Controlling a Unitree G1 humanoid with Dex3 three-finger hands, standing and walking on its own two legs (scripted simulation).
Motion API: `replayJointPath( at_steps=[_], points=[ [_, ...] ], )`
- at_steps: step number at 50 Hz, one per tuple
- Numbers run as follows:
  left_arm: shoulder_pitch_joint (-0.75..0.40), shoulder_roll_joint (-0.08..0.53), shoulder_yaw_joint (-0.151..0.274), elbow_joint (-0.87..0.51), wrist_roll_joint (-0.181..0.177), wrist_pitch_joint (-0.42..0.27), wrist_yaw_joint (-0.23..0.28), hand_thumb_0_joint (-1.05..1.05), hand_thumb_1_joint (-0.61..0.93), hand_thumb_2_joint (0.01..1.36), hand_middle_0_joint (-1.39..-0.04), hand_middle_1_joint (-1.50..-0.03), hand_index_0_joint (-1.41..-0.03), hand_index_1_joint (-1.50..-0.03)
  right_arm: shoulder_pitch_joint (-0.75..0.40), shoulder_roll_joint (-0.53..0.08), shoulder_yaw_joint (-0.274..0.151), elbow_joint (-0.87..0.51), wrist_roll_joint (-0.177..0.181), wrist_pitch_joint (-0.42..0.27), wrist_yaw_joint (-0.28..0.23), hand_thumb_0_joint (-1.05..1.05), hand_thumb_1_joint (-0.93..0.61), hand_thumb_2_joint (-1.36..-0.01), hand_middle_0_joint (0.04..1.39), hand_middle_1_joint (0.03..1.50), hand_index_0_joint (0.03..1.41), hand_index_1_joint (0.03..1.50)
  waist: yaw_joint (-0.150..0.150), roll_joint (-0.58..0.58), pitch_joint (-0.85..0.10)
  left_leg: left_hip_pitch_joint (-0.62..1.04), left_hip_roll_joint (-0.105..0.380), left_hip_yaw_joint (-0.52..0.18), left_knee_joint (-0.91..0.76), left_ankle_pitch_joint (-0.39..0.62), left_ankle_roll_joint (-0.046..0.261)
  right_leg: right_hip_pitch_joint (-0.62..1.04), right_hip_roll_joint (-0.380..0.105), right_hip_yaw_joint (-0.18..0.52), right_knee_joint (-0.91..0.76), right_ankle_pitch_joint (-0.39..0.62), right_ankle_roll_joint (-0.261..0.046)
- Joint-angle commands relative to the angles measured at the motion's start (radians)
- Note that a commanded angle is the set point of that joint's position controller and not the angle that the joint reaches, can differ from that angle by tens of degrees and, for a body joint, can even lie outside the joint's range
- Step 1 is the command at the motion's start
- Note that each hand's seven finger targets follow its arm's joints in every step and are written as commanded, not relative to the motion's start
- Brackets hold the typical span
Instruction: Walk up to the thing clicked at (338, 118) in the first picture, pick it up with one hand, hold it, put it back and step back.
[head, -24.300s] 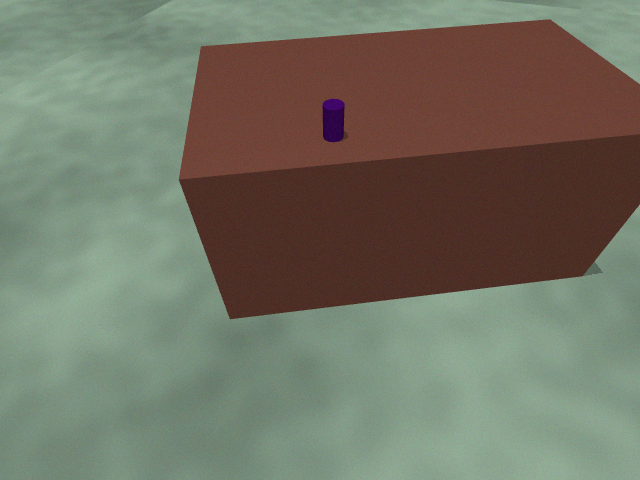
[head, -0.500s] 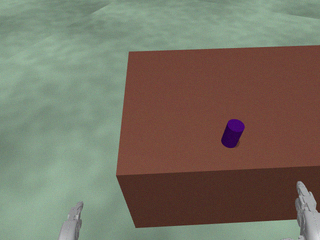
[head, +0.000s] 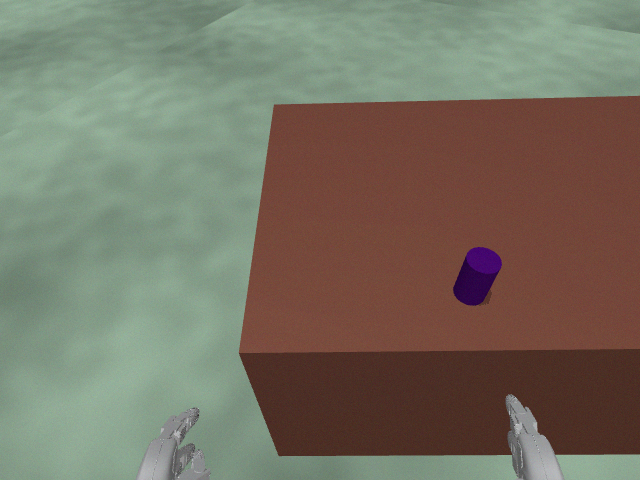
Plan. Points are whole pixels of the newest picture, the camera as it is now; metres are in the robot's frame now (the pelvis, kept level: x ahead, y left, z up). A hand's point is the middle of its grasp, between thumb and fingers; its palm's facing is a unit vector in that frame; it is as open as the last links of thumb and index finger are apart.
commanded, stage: home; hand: right
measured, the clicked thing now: (476, 277) +0.46 -0.23 -0.08
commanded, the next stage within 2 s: none
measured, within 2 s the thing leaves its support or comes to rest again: neither
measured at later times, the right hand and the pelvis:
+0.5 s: hand out of the picture +0.07 -0.26 -0.14, palm faces -0.04 +0.92 -0.40, open 17.4 cm; pelvis +0.00 +0.00 +0.00, yaw +0 degrees
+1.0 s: hand out of the picture +0.04 -0.25 -0.15, palm faces -0.06 +0.93 -0.35, open 17.3 cm; pelvis -0.02 +0.00 +0.01, yaw +0 degrees
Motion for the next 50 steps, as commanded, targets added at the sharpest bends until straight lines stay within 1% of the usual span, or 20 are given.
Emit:
replayJointPath(
  at_steps=[1, 2, 4, 6, 7, 8, 9, 12, 14, 17, 18, 22, 23, 26, 28, 32, 42, 45, 47, 50],
  points=[
    [-0.061, 0.135, 0.049, -0.121, -0.002, -0.024, 0.005, 0.000, 0.897, 0.901, -0.201, -0.297, -0.200, -0.298, -0.053, -0.071, -0.032, -0.129, -0.002, -0.052, -0.012, 0.000, 0.537, -0.062, 0.054, 0.055, 0.054, 0.055, 0.002, 0.011, -0.090, 0.011, -0.025, 0.032, -0.082, 0.187, 0.013, 0.040, 0.033, -0.034, -0.079, 0.171, -0.025],
    [-0.057, 0.143, 0.051, -0.102, -0.005, -0.022, 0.004, 0.000, 0.897, 0.901, -0.201, -0.298, -0.200, -0.299, -0.062, -0.078, -0.035, -0.112, -0.001, -0.051, -0.011, 0.000, 0.524, -0.069, 0.055, 0.057, 0.055, 0.057, 0.001, 0.029, -0.055, -0.007, -0.028, 0.035, -0.083, 0.160, 0.013, 0.018, 0.030, -0.029, -0.088, 0.148, -0.025],
    [-0.065, 0.142, 0.053, -0.116, -0.001, -0.017, 0.003, 0.000, 0.897, 0.901, -0.201, -0.297, -0.200, -0.298, -0.109, -0.092, -0.042, -0.165, -0.004, -0.064, -0.013, 0.000, 0.540, -0.060, 0.054, 0.055, 0.054, 0.055, -0.004, 0.003, -0.104, 0.011, -0.025, 0.031, -0.075, 0.172, 0.015, 0.041, 0.030, -0.026, -0.083, 0.161, -0.023],
    [-0.061, 0.151, 0.058, -0.114, -0.003, -0.012, 0.006, 0.000, 0.897, 0.901, -0.201, -0.298, -0.200, -0.299, -0.102, -0.095, -0.050, -0.146, -0.005, -0.062, -0.018, 0.000, 0.542, -0.059, 0.054, 0.054, 0.054, 0.054, -0.003, 0.007, -0.138, 0.020, -0.028, 0.031, -0.067, 0.203, 0.016, 0.065, 0.027, -0.025, -0.081, 0.193, -0.023],
    [-0.022, 0.313, 0.098, -0.006, 0.063, -0.002, -0.019, 0.000, 0.897, 0.901, -0.201, -0.296, -0.200, -0.297, 0.009, -0.332, -0.094, 0.044, -0.076, -0.029, 0.011, 0.000, 0.546, -0.058, 0.054, 0.054, 0.054, 0.054, -0.004, -0.063, -0.173, 0.055, 0.085, -0.051, 0.008, 0.359, 0.033, 0.071, -0.059, 0.061, -0.017, 0.370, -0.041],
    [-0.025, 0.301, 0.098, 0.003, 0.063, 0.008, -0.029, 0.000, 0.896, 0.900, -0.201, -0.295, -0.199, -0.296, 0.030, -0.338, -0.097, 0.067, -0.071, -0.015, 0.021, 0.000, 0.552, -0.055, 0.053, 0.053, 0.053, 0.053, -0.008, -0.048, -0.206, 0.064, 0.094, -0.050, -0.005, 0.398, 0.043, 0.099, -0.056, 0.059, 0.001, 0.366, -0.046],
    [-0.012, 0.281, 0.090, 0.017, 0.054, 0.011, -0.036, 0.000, 0.897, 0.900, -0.201, -0.296, -0.200, -0.297, 0.012, -0.311, -0.085, 0.083, -0.063, -0.012, 0.031, 0.000, 0.550, -0.055, 0.053, 0.053, 0.053, 0.053, 0.002, -0.033, -0.217, 0.068, 0.093, -0.049, 0.010, 0.435, 0.045, 0.111, -0.062, 0.068, 0.008, 0.414, -0.048],
    [-0.045, 0.285, 0.074, 0.074, 0.040, 0.019, -0.050, 0.000, 0.897, 0.901, -0.201, -0.296, -0.200, -0.297, -0.049, -0.278, -0.050, 0.151, -0.046, -0.009, 0.049, 0.000, 0.570, -0.044, 0.051, 0.050, 0.051, 0.050, 0.007, 0.004, -0.143, 0.025, 0.086, -0.055, -0.042, 0.307, 0.037, 0.077, -0.061, 0.069, -0.031, 0.281, -0.038],
    [-0.060, 0.301, 0.069, 0.121, 0.044, 0.026, -0.052, 0.000, 0.897, 0.901, -0.201, -0.296, -0.200, -0.297, -0.081, -0.291, -0.041, 0.207, -0.049, -0.003, 0.055, 0.000, 0.570, -0.043, 0.051, 0.050, 0.051, 0.050, 0.009, -0.006, -0.089, 0.011, 0.090, -0.065, -0.068, 0.250, 0.037, 0.052, -0.059, 0.068, -0.059, 0.216, -0.037],
    [-0.061, 0.316, 0.062, 0.189, 0.040, 0.032, -0.056, 0.000, 0.897, 0.901, -0.201, -0.296, -0.200, -0.297, -0.091, -0.321, -0.036, 0.289, -0.047, 0.004, 0.059, 0.000, 0.569, -0.044, 0.051, 0.050, 0.051, 0.050, 0.011, -0.010, -0.072, 0.033, 0.093, -0.072, -0.089, 0.262, 0.039, 0.068, -0.065, 0.080, -0.086, 0.220, -0.041],
    [-0.070, 0.319, 0.058, 0.210, 0.039, 0.034, -0.058, 0.000, 0.897, 0.900, -0.201, -0.296, -0.200, -0.297, -0.083, -0.328, -0.033, 0.316, -0.044, 0.006, 0.060, 0.000, 0.550, -0.055, 0.053, 0.053, 0.053, 0.053, 0.004, -0.007, -0.065, 0.027, 0.094, -0.076, -0.106, 0.247, 0.036, 0.076, -0.064, 0.079, -0.095, 0.195, -0.041],
    [-0.074, 0.340, 0.049, 0.285, 0.034, 0.043, -0.059, 0.000, 0.897, 0.900, -0.201, -0.295, -0.200, -0.297, -0.115, -0.353, -0.023, 0.399, -0.040, 0.019, 0.061, 0.000, 0.547, -0.057, 0.054, 0.054, 0.054, 0.054, 0.012, -0.008, -0.026, 0.025, 0.096, -0.087, -0.149, 0.188, 0.033, 0.087, -0.067, 0.087, -0.145, 0.142, -0.039],
    [-0.082, 0.344, 0.048, 0.298, 0.034, 0.044, -0.059, 0.000, 0.897, 0.901, -0.201, -0.296, -0.200, -0.298, -0.110, -0.367, -0.023, 0.414, -0.041, 0.019, 0.059, 0.000, 0.547, -0.057, 0.053, 0.054, 0.053, 0.054, 0.008, 0.004, -0.049, 0.039, 0.098, -0.083, -0.152, 0.199, 0.037, 0.108, -0.070, 0.090, -0.148, 0.163, -0.039],
    [-0.084, 0.361, 0.043, 0.338, 0.032, 0.046, -0.058, 0.000, 0.897, 0.900, -0.201, -0.296, -0.200, -0.297, -0.119, -0.380, -0.016, 0.459, -0.037, 0.026, 0.061, 0.000, 0.524, -0.070, 0.056, 0.058, 0.056, 0.058, 0.009, -0.010, -0.031, 0.043, 0.097, -0.089, -0.175, 0.174, 0.036, 0.111, -0.074, 0.096, -0.178, 0.145, -0.039],
    [-0.093, 0.370, 0.042, 0.360, 0.030, 0.049, -0.059, 0.000, 0.897, 0.900, -0.201, -0.296, -0.200, -0.297, -0.117, -0.386, -0.012, 0.483, -0.036, 0.029, 0.061, 0.000, 0.537, -0.063, 0.055, 0.056, 0.055, 0.056, 0.005, -0.005, -0.008, 0.030, 0.096, -0.091, -0.198, 0.138, 0.031, 0.107, -0.071, 0.097, -0.191, 0.104, -0.037],
    [-0.081, 0.382, 0.041, 0.398, 0.029, 0.052, -0.058, 0.000, 0.897, 0.900, -0.201, -0.296, -0.200, -0.297, -0.124, -0.393, -0.008, 0.514, -0.038, 0.035, 0.062, 0.000, 0.532, -0.066, 0.055, 0.056, 0.055, 0.056, 0.009, 0.001, 0.009, 0.027, 0.097, -0.099, -0.225, 0.073, 0.035, 0.100, -0.071, 0.098, -0.214, 0.068, -0.034],
    [-0.074, 0.386, 0.046, 0.444, 0.029, 0.050, -0.057, 0.000, 0.897, 0.900, -0.201, -0.296, -0.200, -0.297, -0.120, -0.391, -0.008, 0.546, -0.035, 0.040, 0.065, 0.000, 0.531, -0.066, 0.055, 0.056, 0.055, 0.056, 0.008, -0.006, 0.024, 0.024, 0.097, -0.109, -0.248, -0.001, 0.038, 0.085, -0.072, 0.106, -0.240, 0.024, -0.031],
    [-0.076, 0.381, 0.046, 0.445, 0.029, 0.048, -0.057, 0.000, 0.897, 0.901, -0.201, -0.296, -0.200, -0.298, -0.122, -0.391, -0.010, 0.544, -0.034, 0.039, 0.064, 0.000, 0.528, -0.068, 0.055, 0.057, 0.055, 0.057, 0.007, -0.007, 0.000, 0.045, 0.102, -0.107, -0.239, 0.031, 0.040, 0.086, -0.080, 0.113, -0.238, 0.061, -0.033],
    [-0.086, 0.383, 0.049, 0.449, 0.029, 0.049, -0.055, 0.000, 0.897, 0.901, -0.201, -0.296, -0.200, -0.297, -0.116, -0.388, -0.010, 0.547, -0.034, 0.040, 0.064, 0.000, 0.541, -0.060, 0.054, 0.055, 0.054, 0.055, 0.002, -0.018, 0.018, 0.034, 0.097, -0.106, -0.242, 0.017, 0.037, 0.082, -0.076, 0.110, -0.240, 0.024, -0.032],
    [-0.079, 0.378, 0.046, 0.452, 0.027, 0.048, -0.055, 0.000, 0.897, 0.900, -0.201, -0.295, -0.199, -0.297, -0.128, -0.389, -0.011, 0.549, -0.032, 0.041, 0.065, 0.000, 0.524, -0.071, 0.056, 0.058, 0.056, 0.058, 0.006, -0.011, 0.007, 0.051, 0.101, -0.107, -0.236, 0.042, 0.038, 0.078, -0.078, 0.110, -0.245, 0.042, -0.032]
  ],
)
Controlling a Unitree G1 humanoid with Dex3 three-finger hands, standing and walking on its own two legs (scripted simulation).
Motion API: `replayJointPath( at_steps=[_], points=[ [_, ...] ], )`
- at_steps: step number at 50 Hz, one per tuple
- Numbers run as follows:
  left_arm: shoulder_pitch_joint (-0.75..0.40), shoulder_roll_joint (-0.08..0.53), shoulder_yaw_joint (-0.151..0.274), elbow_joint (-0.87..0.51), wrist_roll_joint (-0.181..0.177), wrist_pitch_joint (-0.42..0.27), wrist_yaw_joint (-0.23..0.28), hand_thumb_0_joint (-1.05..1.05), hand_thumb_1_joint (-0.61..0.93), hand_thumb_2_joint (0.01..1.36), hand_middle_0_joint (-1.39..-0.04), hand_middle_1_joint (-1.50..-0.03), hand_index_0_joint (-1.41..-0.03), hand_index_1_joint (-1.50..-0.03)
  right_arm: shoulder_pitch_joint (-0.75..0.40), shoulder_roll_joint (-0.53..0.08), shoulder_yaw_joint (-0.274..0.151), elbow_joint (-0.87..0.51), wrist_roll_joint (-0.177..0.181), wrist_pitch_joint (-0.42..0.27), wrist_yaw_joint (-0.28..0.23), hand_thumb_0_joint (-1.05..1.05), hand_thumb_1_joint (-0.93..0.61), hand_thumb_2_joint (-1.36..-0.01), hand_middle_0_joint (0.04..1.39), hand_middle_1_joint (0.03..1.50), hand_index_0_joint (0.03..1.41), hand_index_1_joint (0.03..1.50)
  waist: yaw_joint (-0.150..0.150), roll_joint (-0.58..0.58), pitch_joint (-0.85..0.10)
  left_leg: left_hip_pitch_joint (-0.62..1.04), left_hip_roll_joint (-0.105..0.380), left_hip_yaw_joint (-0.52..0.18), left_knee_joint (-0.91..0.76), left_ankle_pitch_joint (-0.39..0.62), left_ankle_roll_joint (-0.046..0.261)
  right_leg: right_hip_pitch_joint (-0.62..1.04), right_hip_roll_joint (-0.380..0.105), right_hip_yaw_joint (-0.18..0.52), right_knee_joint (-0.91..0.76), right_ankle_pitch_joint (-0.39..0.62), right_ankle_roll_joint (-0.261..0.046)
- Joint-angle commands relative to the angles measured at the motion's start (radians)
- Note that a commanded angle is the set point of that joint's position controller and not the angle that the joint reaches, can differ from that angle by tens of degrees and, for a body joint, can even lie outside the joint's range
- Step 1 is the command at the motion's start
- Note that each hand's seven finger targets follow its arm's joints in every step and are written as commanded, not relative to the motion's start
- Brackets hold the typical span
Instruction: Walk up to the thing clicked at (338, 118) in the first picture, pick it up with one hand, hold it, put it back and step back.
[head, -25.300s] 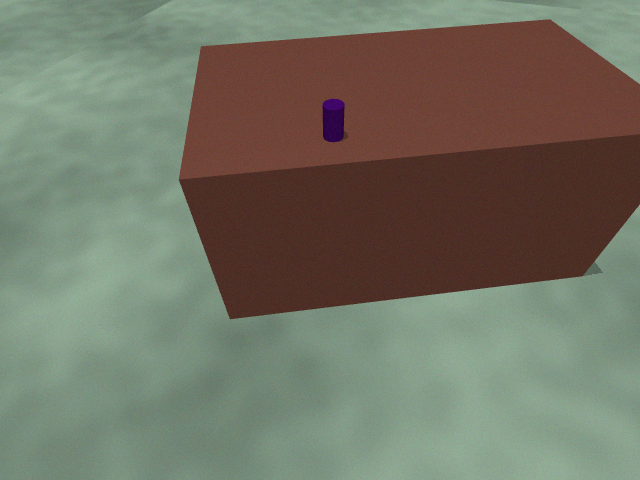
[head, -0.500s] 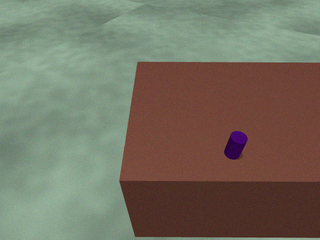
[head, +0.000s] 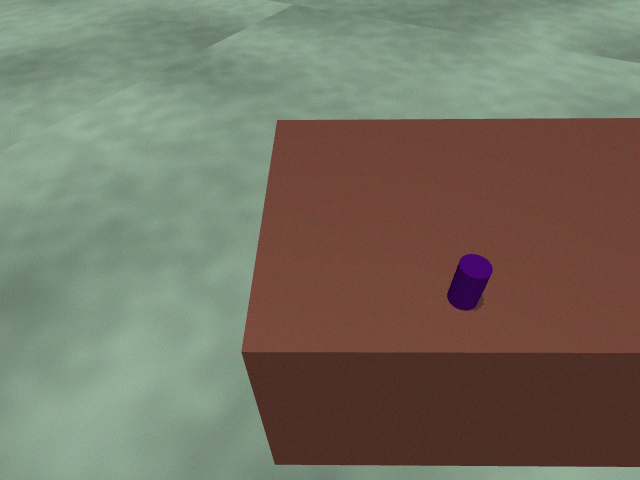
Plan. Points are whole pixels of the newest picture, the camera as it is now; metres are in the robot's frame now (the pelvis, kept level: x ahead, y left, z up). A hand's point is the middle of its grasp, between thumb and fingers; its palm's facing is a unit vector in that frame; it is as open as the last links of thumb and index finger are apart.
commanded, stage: home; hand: right
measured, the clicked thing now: (468, 282) +0.48 -0.23 -0.09
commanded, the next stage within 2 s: stand in 1.18 s
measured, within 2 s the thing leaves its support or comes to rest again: neither
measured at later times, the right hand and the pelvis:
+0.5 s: hand out of the picture +0.08 -0.26 -0.15, palm faces -0.05 +0.93 -0.36, open 17.2 cm; pelvis +0.01 +0.00 +0.00, yaw +0 degrees
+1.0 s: hand out of the picture +0.08 -0.25 -0.16, palm faces -0.04 +0.94 -0.35, open 17.2 cm; pelvis +0.02 +0.00 +0.00, yaw +0 degrees
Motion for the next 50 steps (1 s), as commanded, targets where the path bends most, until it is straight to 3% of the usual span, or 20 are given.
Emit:
replayJointPath(
  at_steps=[1, 16, 22, 33, 36, 40, 46, 50],
  points=[
    [-0.045, 0.213, 0.042, -0.062, -0.001, -0.026, 0.015, 0.000, 0.897, 0.901, -0.201, -0.296, -0.200, -0.298, -0.057, -0.218, -0.050, -0.055, 0.001, -0.023, -0.011, 0.000, 0.530, -0.066, 0.055, 0.056, 0.055, 0.056, -0.001, -0.004, -0.006, -0.048, 0.096, -0.105, -0.093, -0.028, 0.040, -0.014, -0.090, 0.113, -0.089, -0.038, -0.030],
    [-0.065, 0.207, 0.041, -0.053, -0.006, -0.028, 0.017, 0.000, 0.897, 0.901, -0.201, -0.297, -0.200, -0.298, -0.062, -0.218, -0.049, -0.044, 0.004, -0.022, -0.012, 0.000, 0.513, -0.076, 0.057, 0.059, 0.057, 0.059, -0.002, 0.003, -0.024, -0.025, 0.103, -0.098, -0.089, 0.066, 0.036, 0.015, -0.098, 0.103, -0.087, 0.040, -0.026],
    [-0.082, 0.212, 0.044, -0.059, -0.006, -0.028, 0.019, 0.000, 0.897, 0.901, -0.201, -0.297, -0.200, -0.298, -0.073, -0.221, -0.052, -0.046, 0.005, -0.024, -0.015, 0.000, 0.527, -0.068, 0.055, 0.057, 0.055, 0.057, -0.005, 0.009, -0.055, 0.004, 0.110, -0.094, -0.081, 0.150, 0.031, 0.045, -0.105, 0.098, -0.070, 0.132, -0.028],
    [-0.092, 0.208, 0.045, -0.060, -0.006, -0.026, 0.019, 0.000, 0.897, 0.901, -0.201, -0.296, -0.200, -0.297, -0.070, -0.220, -0.059, -0.040, 0.003, -0.022, -0.014, 0.000, 0.511, -0.078, 0.057, 0.060, 0.057, 0.060, -0.003, -0.002, -0.027, -0.011, 0.107, -0.095, -0.098, 0.090, 0.026, 0.027, -0.100, 0.097, -0.095, 0.048, -0.025],
    [-0.097, 0.215, 0.047, -0.064, -0.007, -0.027, 0.020, 0.000, 0.897, 0.901, -0.201, -0.296, -0.200, -0.297, -0.069, -0.217, -0.060, -0.044, 0.003, -0.023, -0.014, 0.000, 0.519, -0.073, 0.056, 0.058, 0.056, 0.058, -0.006, -0.001, -0.043, -0.007, 0.108, -0.092, -0.095, 0.118, 0.027, 0.044, -0.107, 0.098, -0.083, 0.091, -0.030],
    [-0.088, 0.209, 0.045, -0.061, -0.005, -0.029, 0.019, 0.000, 0.897, 0.901, -0.201, -0.296, -0.200, -0.297, -0.072, -0.217, -0.061, -0.039, 0.004, -0.021, -0.012, 0.000, 0.504, -0.081, 0.058, 0.061, 0.058, 0.061, -0.004, -0.008, -0.031, -0.002, 0.108, -0.095, -0.097, 0.088, 0.029, 0.031, -0.102, 0.094, -0.097, 0.055, -0.027],
    [-0.093, 0.213, 0.048, -0.064, -0.010, -0.027, 0.019, 0.000, 0.897, 0.900, -0.201, -0.296, -0.200, -0.297, -0.073, -0.214, -0.059, -0.038, 0.003, -0.023, -0.013, 0.000, 0.514, -0.076, 0.057, 0.059, 0.057, 0.059, -0.004, 0.004, -0.035, -0.004, 0.106, -0.090, -0.106, 0.103, 0.027, 0.041, -0.104, 0.096, -0.089, 0.083, -0.029],
    [-0.088, 0.212, 0.047, -0.066, -0.007, -0.027, 0.019, 0.000, 0.897, 0.900, -0.201, -0.296, -0.200, -0.297, -0.078, -0.220, -0.063, -0.040, 0.004, -0.025, -0.015, 0.000, 0.541, -0.061, 0.054, 0.055, 0.054, 0.055, -0.003, 0.004, -0.061, 0.022, 0.114, -0.091, -0.095, 0.148, 0.029, 0.047, -0.107, 0.097, -0.077, 0.122, -0.033]
  ],
)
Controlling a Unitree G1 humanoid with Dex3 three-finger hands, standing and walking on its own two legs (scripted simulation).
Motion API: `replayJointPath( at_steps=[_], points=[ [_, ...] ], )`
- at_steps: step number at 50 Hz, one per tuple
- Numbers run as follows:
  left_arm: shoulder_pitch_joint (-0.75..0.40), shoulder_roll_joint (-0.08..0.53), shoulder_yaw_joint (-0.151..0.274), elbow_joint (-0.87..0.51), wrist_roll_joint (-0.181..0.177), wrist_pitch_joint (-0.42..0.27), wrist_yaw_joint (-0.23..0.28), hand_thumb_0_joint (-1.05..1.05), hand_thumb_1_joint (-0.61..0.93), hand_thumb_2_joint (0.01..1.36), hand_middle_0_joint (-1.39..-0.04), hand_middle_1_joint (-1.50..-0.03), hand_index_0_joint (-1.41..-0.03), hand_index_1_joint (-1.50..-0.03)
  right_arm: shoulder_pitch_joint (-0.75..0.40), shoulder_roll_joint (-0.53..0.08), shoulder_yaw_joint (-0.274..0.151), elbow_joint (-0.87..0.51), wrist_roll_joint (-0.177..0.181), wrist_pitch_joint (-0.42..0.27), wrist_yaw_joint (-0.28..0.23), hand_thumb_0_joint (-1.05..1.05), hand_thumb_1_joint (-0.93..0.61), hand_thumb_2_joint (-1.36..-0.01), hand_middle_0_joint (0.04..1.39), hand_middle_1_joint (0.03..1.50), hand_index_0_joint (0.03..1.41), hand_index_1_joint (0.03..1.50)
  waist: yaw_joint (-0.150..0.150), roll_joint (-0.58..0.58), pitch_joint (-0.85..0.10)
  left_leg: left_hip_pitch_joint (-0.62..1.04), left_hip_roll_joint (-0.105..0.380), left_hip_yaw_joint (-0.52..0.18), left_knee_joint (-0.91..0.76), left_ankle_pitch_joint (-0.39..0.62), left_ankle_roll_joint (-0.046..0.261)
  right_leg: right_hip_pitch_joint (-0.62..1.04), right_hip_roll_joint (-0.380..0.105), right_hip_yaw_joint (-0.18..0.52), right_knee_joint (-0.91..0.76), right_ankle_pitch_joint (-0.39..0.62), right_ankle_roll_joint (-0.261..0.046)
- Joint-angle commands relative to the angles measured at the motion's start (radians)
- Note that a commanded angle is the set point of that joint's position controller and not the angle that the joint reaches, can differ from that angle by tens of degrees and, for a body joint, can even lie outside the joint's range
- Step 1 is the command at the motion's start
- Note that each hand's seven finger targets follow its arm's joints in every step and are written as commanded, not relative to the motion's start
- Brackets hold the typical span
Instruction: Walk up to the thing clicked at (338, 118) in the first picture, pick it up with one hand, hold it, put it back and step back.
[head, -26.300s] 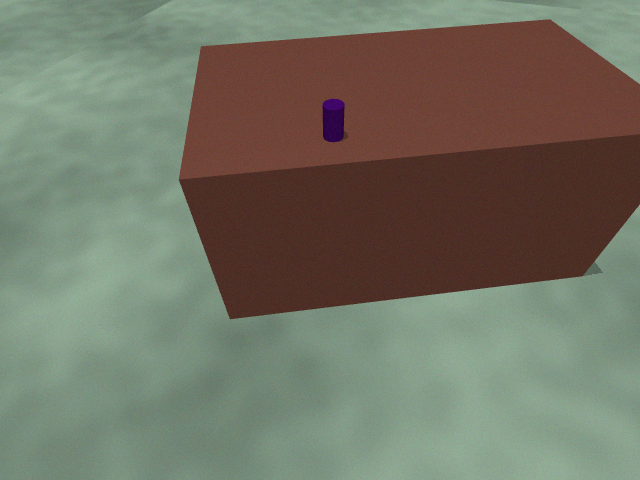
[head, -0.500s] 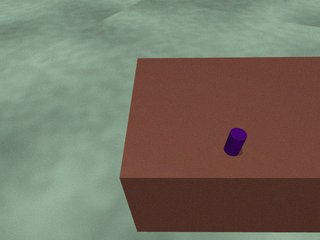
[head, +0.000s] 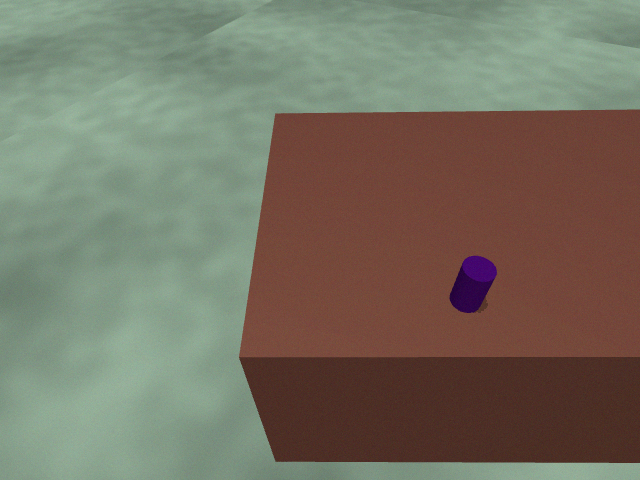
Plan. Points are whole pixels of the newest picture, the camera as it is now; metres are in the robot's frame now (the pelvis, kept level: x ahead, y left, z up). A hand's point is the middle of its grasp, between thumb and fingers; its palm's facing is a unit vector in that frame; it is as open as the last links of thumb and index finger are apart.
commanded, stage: home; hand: right
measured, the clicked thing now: (471, 285) +0.46 -0.23 -0.09
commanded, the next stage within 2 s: stand in 0.18 s
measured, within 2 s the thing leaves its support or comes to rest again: neither
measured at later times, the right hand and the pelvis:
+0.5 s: hand out of the picture +0.07 -0.25 -0.16, palm faces -0.03 +0.94 -0.35, open 14.8 cm; pelvis +0.00 +0.00 +0.00, yaw +0 degrees
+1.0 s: hand out of the picture +0.07 -0.25 -0.16, palm faces -0.03 +0.94 -0.34, open 7.5 cm; pelvis +0.01 +0.00 +0.00, yaw +0 degrees
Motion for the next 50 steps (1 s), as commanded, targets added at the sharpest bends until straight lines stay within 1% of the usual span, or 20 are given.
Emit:
replayJointPath(
  at_steps=[1, 2, 4, 5, 6, 7, 9, 10, 14, 16, 17, 24, 25, 27, 31, 32, 37, 40, 44, 50],
  points=[
    [-0.037, 0.212, 0.041, -0.065, 0.000, -0.023, 0.014, 0.000, 0.897, 0.900, -0.201, -0.296, -0.200, -0.297, -0.044, -0.218, -0.047, -0.053, 0.000, -0.027, -0.012, 0.000, 0.507, -0.080, 0.058, 0.060, 0.057, 0.060, 0.002, 0.002, -0.074, -0.007, 0.113, -0.085, -0.052, 0.159, 0.034, 0.018, -0.109, 0.098, -0.039, 0.142, -0.032],
    [-0.042, 0.216, 0.042, -0.067, 0.000, -0.024, 0.015, 0.000, 0.897, 0.900, -0.201, -0.296, -0.200, -0.297, -0.040, -0.216, -0.047, -0.053, 0.001, -0.027, -0.013, 0.000, 0.510, -0.078, 0.057, 0.060, 0.057, 0.060, -0.001, -0.002, -0.077, -0.005, 0.114, -0.088, -0.051, 0.174, 0.032, 0.023, -0.109, 0.098, -0.035, 0.150, -0.033],
    [-0.035, 0.210, 0.039, -0.064, -0.001, -0.025, 0.015, 0.000, 0.897, 0.900, -0.201, -0.296, -0.200, -0.297, -0.040, -0.213, -0.046, -0.051, 0.000, -0.024, -0.011, 0.000, 0.526, -0.069, 0.056, 0.057, 0.056, 0.057, 0.000, -0.008, -0.051, -0.015, 0.111, -0.087, -0.054, 0.144, 0.030, 0.005, -0.105, 0.094, -0.048, 0.116, -0.026],
    [-0.039, 0.213, 0.040, -0.068, -0.001, -0.024, 0.016, 0.000, 0.897, 0.900, -0.201, -0.295, -0.199, -0.297, -0.041, -0.215, -0.049, -0.052, -0.001, -0.023, -0.013, 0.000, 0.505, -0.082, 0.058, 0.061, 0.058, 0.061, -0.003, -0.006, -0.065, -0.008, 0.113, -0.082, -0.049, 0.144, 0.034, 0.013, -0.111, 0.100, -0.045, 0.132, -0.031],
    [-0.037, 0.216, 0.041, -0.065, -0.002, -0.022, 0.016, 0.000, 0.897, 0.900, -0.201, -0.295, -0.199, -0.297, -0.038, -0.211, -0.047, -0.050, 0.000, -0.023, -0.012, 0.000, 0.526, -0.070, 0.056, 0.057, 0.056, 0.057, -0.003, -0.011, -0.057, -0.011, 0.112, -0.087, -0.056, 0.133, 0.029, 0.006, -0.107, 0.099, -0.045, 0.110, -0.030],
    [-0.040, 0.213, 0.041, -0.067, -0.002, -0.023, 0.015, 0.000, 0.897, 0.900, -0.201, -0.295, -0.199, -0.297, -0.048, -0.213, -0.048, -0.052, -0.002, -0.023, -0.012, 0.000, 0.524, -0.070, 0.056, 0.058, 0.056, 0.058, 0.000, 0.000, -0.056, -0.015, 0.112, -0.086, -0.055, 0.138, 0.030, 0.011, -0.107, 0.097, -0.045, 0.115, -0.031],
    [-0.029, 0.213, 0.041, -0.065, -0.002, -0.024, 0.015, 0.000, 0.897, 0.900, -0.201, -0.295, -0.199, -0.296, -0.044, -0.213, -0.047, -0.050, 0.000, -0.022, -0.011, 0.000, 0.510, -0.079, 0.057, 0.060, 0.057, 0.060, 0.001, -0.001, -0.042, -0.020, 0.108, -0.083, -0.061, 0.105, 0.032, 0.004, -0.108, 0.100, -0.056, 0.097, -0.029],
    [-0.036, 0.219, 0.043, -0.067, 0.000, -0.023, 0.015, 0.000, 0.897, 0.900, -0.201, -0.295, -0.199, -0.296, -0.045, -0.214, -0.049, -0.054, -0.001, -0.023, -0.011, 0.000, 0.518, -0.074, 0.057, 0.059, 0.057, 0.059, -0.002, -0.002, -0.056, -0.019, 0.111, -0.083, -0.057, 0.112, 0.033, 0.015, -0.110, 0.103, -0.048, 0.107, -0.034],
    [-0.028, 0.211, 0.040, -0.067, -0.004, -0.026, 0.014, 0.000, 0.897, 0.900, -0.201, -0.295, -0.199, -0.297, -0.044, -0.211, -0.048, -0.054, 0.001, -0.024, -0.008, 0.000, 0.515, -0.076, 0.057, 0.059, 0.057, 0.059, 0.002, -0.006, -0.045, -0.019, 0.110, -0.088, -0.062, 0.120, 0.031, 0.001, -0.106, 0.098, -0.053, 0.094, -0.030],
    [-0.036, 0.215, 0.043, -0.072, -0.002, -0.027, 0.015, 0.000, 0.900, 0.900, -0.200, -0.300, -0.200, -0.301, -0.040, -0.210, -0.048, -0.055, -0.001, -0.024, -0.009, 0.000, 0.355, -0.236, 0.200, 0.219, 0.200, 0.219, -0.001, -0.006, -0.049, -0.023, 0.110, -0.085, -0.058, 0.116, 0.031, 0.010, -0.109, 0.103, -0.054, 0.099, -0.030],
    [-0.037, 0.215, 0.043, -0.074, 0.000, -0.027, 0.016, 0.000, 0.900, 0.900, -0.200, -0.300, -0.200, -0.301, -0.051, -0.214, -0.051, -0.059, -0.002, -0.024, -0.009, 0.000, 0.275, -0.316, 0.200, 0.299, 0.200, 0.299, 0.000, -0.002, -0.060, -0.014, 0.113, -0.087, -0.052, 0.127, 0.034, 0.013, -0.111, 0.100, -0.049, 0.112, -0.032],
    [-0.031, 0.213, 0.044, -0.074, -0.001, -0.025, 0.015, 0.000, 0.900, 0.900, -0.200, -0.300, -0.200, -0.301, -0.043, -0.211, -0.049, -0.056, 0.000, -0.023, -0.009, 0.000, -0.285, -0.876, 0.200, 0.300, 0.200, 0.300, -0.001, -0.001, -0.038, -0.020, 0.108, -0.086, -0.068, 0.092, 0.032, -0.010, -0.104, 0.099, -0.058, 0.080, -0.031],
    [-0.030, 0.217, 0.045, -0.076, -0.001, -0.026, 0.014, 0.000, 0.900, 0.900, -0.200, -0.300, -0.200, -0.301, -0.049, -0.217, -0.051, -0.058, 0.000, -0.024, -0.010, 0.000, -0.365, -0.900, 0.200, 0.300, 0.200, 0.300, 0.002, 0.005, -0.052, -0.015, 0.112, -0.085, -0.064, 0.090, 0.036, 0.004, -0.110, 0.105, -0.056, 0.092, -0.033],
    [-0.032, 0.218, 0.045, -0.073, 0.000, -0.025, 0.014, 0.000, 0.900, 0.900, -0.200, -0.300, -0.200, -0.301, -0.047, -0.206, -0.047, -0.057, -0.001, -0.024, -0.008, 0.000, -0.525, -0.900, 0.200, 0.300, 0.200, 0.300, 0.000, -0.002, -0.046, -0.019, 0.110, -0.088, -0.069, 0.090, 0.033, 0.000, -0.107, 0.102, -0.052, 0.083, -0.031],
    [-0.031, 0.213, 0.045, -0.074, -0.001, -0.024, 0.014, 0.000, 0.900, 0.900, -0.200, -0.300, -0.200, -0.301, -0.048, -0.207, -0.049, -0.057, -0.001, -0.024, -0.008, 0.000, -0.845, -0.900, 0.200, 0.300, 0.200, 0.300, 0.001, -0.005, -0.041, -0.023, 0.109, -0.087, -0.071, 0.096, 0.029, -0.004, -0.103, 0.098, -0.054, 0.072, -0.031],
    [-0.031, 0.216, 0.046, -0.075, -0.001, -0.025, 0.015, 0.000, 0.900, 0.900, -0.200, -0.300, -0.200, -0.301, -0.047, -0.213, -0.051, -0.057, -0.001, -0.023, -0.009, 0.000, -0.900, -0.900, 0.200, 0.300, 0.200, 0.300, 0.000, 0.000, -0.050, -0.019, 0.111, -0.083, -0.065, 0.094, 0.033, 0.002, -0.108, 0.104, -0.056, 0.086, -0.034],
    [-0.026, 0.215, 0.045, -0.075, -0.003, -0.025, 0.013, 0.000, 0.900, 0.900, -0.200, -0.300, -0.200, -0.301, -0.047, -0.215, -0.050, -0.054, 0.001, -0.025, -0.010, 0.000, -0.900, -0.900, 0.200, 0.300, 0.200, 0.300, 0.002, 0.007, -0.062, -0.007, 0.111, -0.081, -0.060, 0.117, 0.034, 0.011, -0.112, 0.107, -0.049, 0.123, -0.035],
    [-0.024, 0.216, 0.044, -0.074, 0.000, -0.026, 0.015, 0.000, 0.900, 0.900, -0.200, -0.300, -0.200, -0.301, -0.049, -0.209, -0.050, -0.055, 0.002, -0.025, -0.009, 0.000, -0.900, -0.900, 0.200, 0.300, 0.200, 0.300, 0.001, -0.009, -0.061, 0.001, 0.114, -0.085, -0.062, 0.137, 0.031, 0.001, -0.106, 0.098, -0.044, 0.125, -0.032],
    [-0.028, 0.213, 0.043, -0.076, -0.002, -0.026, 0.016, 0.000, 0.900, 0.900, -0.200, -0.300, -0.200, -0.301, -0.041, -0.209, -0.050, -0.054, -0.001, -0.022, -0.009, 0.000, -0.900, -0.900, 0.200, 0.300, 0.200, 0.300, -0.002, -0.006, -0.050, -0.014, 0.110, -0.079, -0.060, 0.106, 0.031, 0.000, -0.110, 0.105, -0.054, 0.104, -0.030],
    [-0.026, 0.216, 0.045, -0.073, -0.001, -0.025, 0.016, 0.000, 0.900, 0.900, -0.200, -0.300, -0.200, -0.301, -0.048, -0.207, -0.050, -0.055, 0.001, -0.021, -0.008, 0.000, -0.900, -0.900, 0.200, 0.300, 0.200, 0.300, 0.000, -0.005, -0.053, -0.013, 0.111, -0.085, -0.062, 0.108, 0.030, 0.006, -0.109, 0.099, -0.047, 0.108, -0.031]
  ],
)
